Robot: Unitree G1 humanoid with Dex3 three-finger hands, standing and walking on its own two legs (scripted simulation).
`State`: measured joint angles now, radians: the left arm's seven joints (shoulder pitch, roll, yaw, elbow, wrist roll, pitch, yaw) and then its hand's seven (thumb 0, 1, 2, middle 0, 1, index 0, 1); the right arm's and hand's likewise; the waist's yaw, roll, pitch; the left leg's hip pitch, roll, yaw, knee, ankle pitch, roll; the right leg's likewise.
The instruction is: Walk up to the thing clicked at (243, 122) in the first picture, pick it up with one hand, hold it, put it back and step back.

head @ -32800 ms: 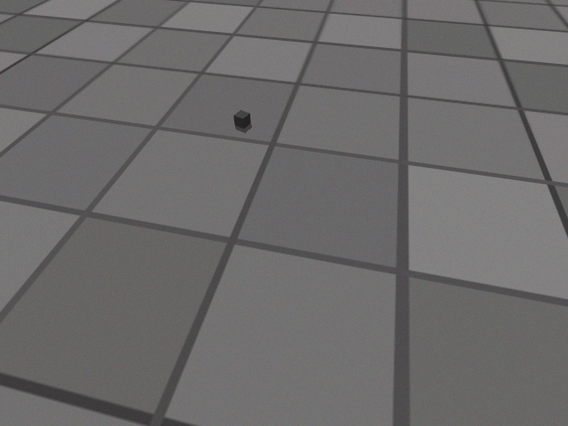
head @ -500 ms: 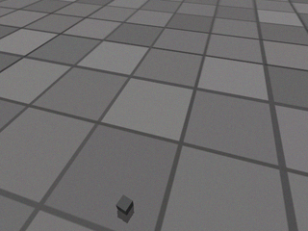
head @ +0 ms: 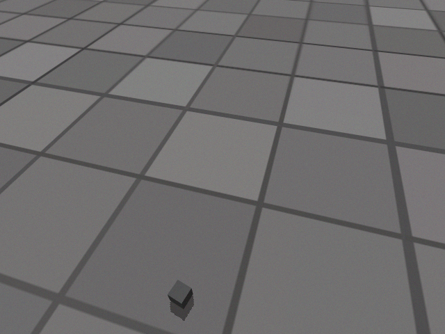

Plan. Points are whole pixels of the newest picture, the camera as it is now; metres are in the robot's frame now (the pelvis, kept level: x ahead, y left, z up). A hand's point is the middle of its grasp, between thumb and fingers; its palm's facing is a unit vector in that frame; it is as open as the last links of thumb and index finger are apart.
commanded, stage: stand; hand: left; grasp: from above
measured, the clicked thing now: (180, 294) +0.46 +0.22 -0.74
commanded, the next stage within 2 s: step back in 1.44 s
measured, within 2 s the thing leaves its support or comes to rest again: neither
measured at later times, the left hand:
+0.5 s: hand out of the picture +0.09 +0.24 -0.15, palm faces +0.00 -0.94 -0.34, open 7.4 cm
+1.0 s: hand out of the picture +0.09 +0.24 -0.15, palm faces -0.02 -0.94 -0.34, open 7.4 cm
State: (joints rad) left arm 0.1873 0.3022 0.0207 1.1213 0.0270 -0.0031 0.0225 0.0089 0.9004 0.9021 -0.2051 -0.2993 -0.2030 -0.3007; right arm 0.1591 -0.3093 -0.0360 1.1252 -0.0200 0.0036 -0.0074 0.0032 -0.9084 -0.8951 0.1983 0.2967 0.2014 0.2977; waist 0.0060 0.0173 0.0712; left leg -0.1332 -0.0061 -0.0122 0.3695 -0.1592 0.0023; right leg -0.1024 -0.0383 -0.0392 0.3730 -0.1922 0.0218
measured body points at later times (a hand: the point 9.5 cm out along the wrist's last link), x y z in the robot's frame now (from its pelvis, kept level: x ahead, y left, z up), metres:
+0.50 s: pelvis +0.02 -0.01 +0.00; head +0.02 -0.01 +0.45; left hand +0.09 +0.28 -0.13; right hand +0.09 -0.30 -0.14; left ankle +0.03 +0.12 -0.75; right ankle +0.01 -0.13 -0.75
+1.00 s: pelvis +0.02 -0.01 +0.00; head +0.03 -0.01 +0.45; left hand +0.10 +0.29 -0.13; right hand +0.09 -0.30 -0.14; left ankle +0.03 +0.12 -0.75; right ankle +0.01 -0.13 -0.75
